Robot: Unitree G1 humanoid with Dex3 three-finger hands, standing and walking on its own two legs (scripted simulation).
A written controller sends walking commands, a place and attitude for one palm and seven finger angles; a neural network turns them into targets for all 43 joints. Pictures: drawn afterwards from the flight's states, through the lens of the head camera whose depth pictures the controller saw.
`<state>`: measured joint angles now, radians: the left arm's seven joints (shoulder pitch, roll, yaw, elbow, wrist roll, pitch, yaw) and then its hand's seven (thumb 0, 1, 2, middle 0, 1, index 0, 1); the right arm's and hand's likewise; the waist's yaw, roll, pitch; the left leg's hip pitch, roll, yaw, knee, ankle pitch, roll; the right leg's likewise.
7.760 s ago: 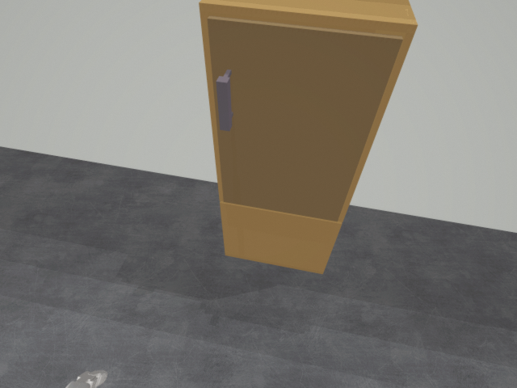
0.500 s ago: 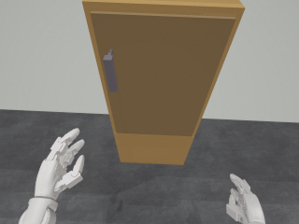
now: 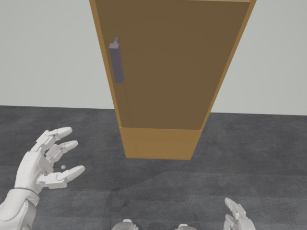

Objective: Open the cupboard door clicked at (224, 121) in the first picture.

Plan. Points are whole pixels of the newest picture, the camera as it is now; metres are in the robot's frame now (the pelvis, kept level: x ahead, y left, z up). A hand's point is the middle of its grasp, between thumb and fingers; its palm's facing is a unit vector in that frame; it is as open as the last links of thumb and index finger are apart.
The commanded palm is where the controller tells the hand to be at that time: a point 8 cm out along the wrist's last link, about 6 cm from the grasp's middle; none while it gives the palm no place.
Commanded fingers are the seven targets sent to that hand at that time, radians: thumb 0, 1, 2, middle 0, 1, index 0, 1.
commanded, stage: raise the hand with hooked fingers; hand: left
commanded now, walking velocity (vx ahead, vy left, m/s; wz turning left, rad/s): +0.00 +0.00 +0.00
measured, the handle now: (118, 60) +0.58 +0.13 +0.11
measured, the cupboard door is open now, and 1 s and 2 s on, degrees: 0 0 0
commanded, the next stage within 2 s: move the hooked fingers beside the handle in 1.28 s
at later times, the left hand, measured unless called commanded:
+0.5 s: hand (29, 146) +0.28 +0.29 +0.10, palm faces +0.04 -1.00 -0.04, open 13.6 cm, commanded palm +0.25 +0.33 +0.11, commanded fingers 0.00 -0.50 0.30 -0.30 -1.20 -0.30 -1.20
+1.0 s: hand (30, 128) +0.31 +0.28 +0.13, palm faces +0.01 -1.00 -0.01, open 14.0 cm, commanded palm +0.28 +0.33 +0.14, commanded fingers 0.00 -0.50 0.30 -0.30 -1.20 -0.30 -1.20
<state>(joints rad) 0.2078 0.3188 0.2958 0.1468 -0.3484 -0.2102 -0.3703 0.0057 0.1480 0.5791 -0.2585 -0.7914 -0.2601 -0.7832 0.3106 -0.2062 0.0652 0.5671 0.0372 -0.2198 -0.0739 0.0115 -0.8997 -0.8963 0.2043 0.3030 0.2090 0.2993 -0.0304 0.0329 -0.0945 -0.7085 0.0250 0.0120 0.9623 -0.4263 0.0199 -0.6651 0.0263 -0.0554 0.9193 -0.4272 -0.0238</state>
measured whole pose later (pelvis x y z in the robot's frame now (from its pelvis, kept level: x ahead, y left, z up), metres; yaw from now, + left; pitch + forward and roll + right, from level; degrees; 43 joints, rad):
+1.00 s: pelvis +0.02 +0.01 +0.03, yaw +1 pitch +5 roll -2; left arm -0.08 0.44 0.44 0.38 -0.35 -0.13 -0.52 -0.01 -0.50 0.30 -0.30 -1.20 -0.30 -1.20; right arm 0.29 -0.29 0.06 0.58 0.05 -0.20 -0.09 0.01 -0.90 -0.90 0.20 0.30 0.21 0.30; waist 0.00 0.02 -0.06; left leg -0.48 0.01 0.01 0.74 -0.36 0.03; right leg -0.42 0.02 -0.05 0.68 -0.35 -0.01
